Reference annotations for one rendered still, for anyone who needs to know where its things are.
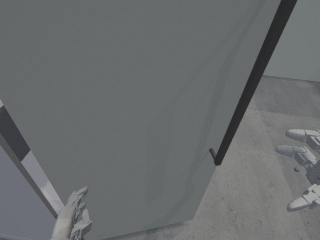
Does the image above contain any left robot hand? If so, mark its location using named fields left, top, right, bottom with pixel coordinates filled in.
left=51, top=186, right=92, bottom=240

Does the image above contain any fridge door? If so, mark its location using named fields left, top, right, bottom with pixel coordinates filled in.
left=0, top=0, right=281, bottom=240

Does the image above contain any right robot hand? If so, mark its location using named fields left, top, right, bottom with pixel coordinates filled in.
left=275, top=129, right=320, bottom=212

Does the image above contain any handle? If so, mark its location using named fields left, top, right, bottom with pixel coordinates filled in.
left=209, top=0, right=297, bottom=166

